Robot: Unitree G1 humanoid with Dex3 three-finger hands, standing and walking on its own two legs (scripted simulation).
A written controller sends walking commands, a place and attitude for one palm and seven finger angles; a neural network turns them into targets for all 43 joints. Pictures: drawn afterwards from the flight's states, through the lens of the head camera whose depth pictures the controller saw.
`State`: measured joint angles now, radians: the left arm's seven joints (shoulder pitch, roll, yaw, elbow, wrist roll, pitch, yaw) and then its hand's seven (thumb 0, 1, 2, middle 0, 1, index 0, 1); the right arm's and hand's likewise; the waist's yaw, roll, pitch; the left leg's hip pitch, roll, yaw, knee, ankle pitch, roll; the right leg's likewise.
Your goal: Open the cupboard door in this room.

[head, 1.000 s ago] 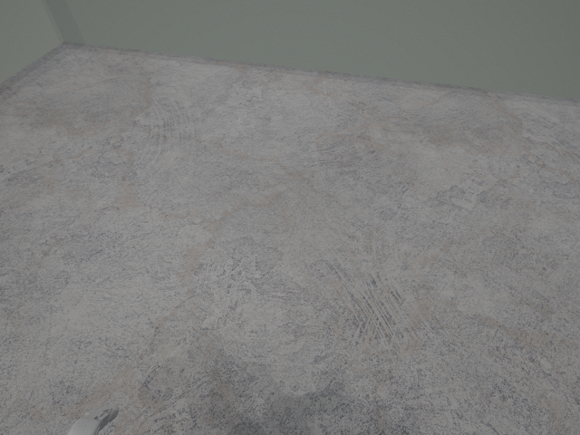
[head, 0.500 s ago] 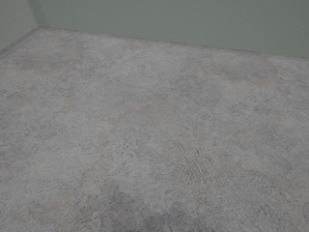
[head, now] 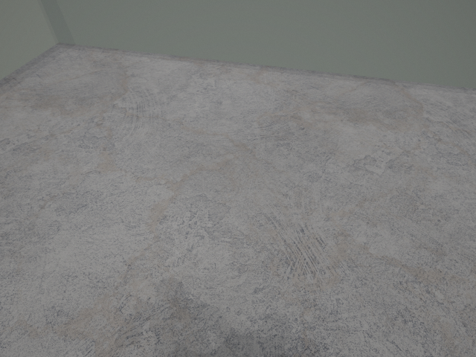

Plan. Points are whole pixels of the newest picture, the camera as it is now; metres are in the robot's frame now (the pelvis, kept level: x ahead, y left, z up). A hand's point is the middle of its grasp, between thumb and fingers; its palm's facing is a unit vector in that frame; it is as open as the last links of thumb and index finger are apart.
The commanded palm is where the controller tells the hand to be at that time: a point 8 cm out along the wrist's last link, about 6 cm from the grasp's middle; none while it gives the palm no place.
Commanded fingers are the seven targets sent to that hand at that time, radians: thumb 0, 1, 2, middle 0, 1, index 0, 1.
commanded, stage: turn or walk to find it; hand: left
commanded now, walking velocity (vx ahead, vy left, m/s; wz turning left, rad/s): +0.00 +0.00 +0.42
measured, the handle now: out of the picture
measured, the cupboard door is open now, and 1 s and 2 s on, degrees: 0 0 0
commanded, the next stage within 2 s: stand and wait in 1.82 s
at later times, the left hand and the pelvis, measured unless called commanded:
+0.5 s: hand out of the picture +0.03 +0.22 -0.17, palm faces +0.15 -0.96 -0.25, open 7.4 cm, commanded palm none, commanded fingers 0.00 0.90 0.90 -0.20 -0.30 -0.20 -0.30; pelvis -0.02 +0.00 -0.01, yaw +9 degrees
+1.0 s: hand out of the picture -0.11 +0.20 -0.20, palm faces +0.42 -0.88 -0.22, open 7.4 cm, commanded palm none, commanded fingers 0.00 0.90 0.90 -0.20 -0.30 -0.20 -0.30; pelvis -0.05 +0.01 -0.02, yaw +24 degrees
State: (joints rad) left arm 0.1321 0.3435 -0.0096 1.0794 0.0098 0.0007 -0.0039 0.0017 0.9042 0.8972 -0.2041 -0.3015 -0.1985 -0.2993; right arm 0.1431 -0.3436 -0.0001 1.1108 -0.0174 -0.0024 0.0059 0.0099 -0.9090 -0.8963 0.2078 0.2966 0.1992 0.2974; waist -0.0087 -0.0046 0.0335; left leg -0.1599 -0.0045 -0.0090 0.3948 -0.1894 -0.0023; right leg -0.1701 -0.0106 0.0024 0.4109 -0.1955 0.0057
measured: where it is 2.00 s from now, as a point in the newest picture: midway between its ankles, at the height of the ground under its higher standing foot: outside the picture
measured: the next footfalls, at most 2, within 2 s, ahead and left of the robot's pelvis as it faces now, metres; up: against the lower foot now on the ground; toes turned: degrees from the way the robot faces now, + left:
right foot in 0.60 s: +0.01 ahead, -0.13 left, +0.00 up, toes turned +11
left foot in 1.00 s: -0.07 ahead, +0.12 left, +0.00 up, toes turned +28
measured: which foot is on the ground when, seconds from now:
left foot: down 0.00-0.60, up 0.62-0.98, down 1.00-1.00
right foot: down 0.00-0.28, up 0.30-0.58, down 0.60-1.00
